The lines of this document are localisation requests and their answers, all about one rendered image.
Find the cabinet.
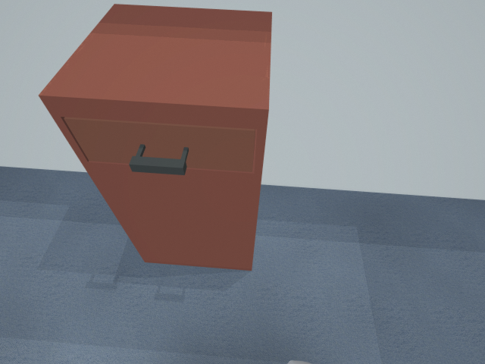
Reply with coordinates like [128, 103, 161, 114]
[39, 4, 272, 271]

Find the drawer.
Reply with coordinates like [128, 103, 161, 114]
[64, 117, 255, 172]

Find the handle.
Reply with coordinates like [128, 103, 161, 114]
[129, 144, 189, 175]

